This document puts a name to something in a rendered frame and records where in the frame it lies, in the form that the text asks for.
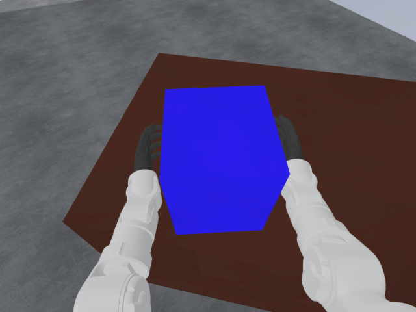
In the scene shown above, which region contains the robot left hand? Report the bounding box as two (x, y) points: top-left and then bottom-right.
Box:
(134, 123), (163, 172)

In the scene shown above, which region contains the left robot upper arm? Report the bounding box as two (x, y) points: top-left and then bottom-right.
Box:
(74, 272), (151, 312)

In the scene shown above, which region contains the pedestal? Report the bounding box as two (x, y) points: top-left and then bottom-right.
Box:
(62, 53), (416, 312)

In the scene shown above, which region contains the robot left forearm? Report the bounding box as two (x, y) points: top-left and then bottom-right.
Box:
(73, 170), (163, 312)

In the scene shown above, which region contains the robot right hand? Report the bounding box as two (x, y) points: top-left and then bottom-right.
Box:
(274, 115), (304, 161)

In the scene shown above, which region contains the carton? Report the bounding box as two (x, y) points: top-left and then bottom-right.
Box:
(159, 85), (290, 235)

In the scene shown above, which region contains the right robot upper arm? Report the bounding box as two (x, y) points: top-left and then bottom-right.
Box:
(302, 242), (416, 312)

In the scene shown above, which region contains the robot right forearm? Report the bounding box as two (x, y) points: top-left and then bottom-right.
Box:
(281, 159), (385, 283)

